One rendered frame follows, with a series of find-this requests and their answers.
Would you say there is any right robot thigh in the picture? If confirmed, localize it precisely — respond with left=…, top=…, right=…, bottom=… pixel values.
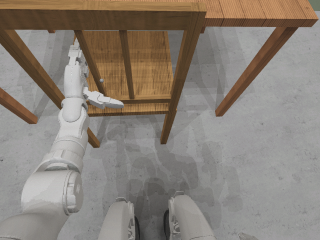
left=168, top=195, right=217, bottom=240

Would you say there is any table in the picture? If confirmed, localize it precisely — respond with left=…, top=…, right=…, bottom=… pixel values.
left=0, top=0, right=319, bottom=124

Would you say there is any left robot forearm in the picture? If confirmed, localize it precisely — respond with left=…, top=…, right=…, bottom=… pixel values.
left=21, top=97, right=90, bottom=211

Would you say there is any robot left upper arm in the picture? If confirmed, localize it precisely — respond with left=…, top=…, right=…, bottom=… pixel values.
left=0, top=170, right=84, bottom=240

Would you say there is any robot left shin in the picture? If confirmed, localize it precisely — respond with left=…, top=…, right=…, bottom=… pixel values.
left=115, top=197, right=136, bottom=240

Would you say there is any robot left hand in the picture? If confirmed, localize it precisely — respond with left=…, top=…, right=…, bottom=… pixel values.
left=63, top=38, right=124, bottom=110

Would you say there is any chair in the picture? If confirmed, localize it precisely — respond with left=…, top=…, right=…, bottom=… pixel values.
left=0, top=0, right=207, bottom=148

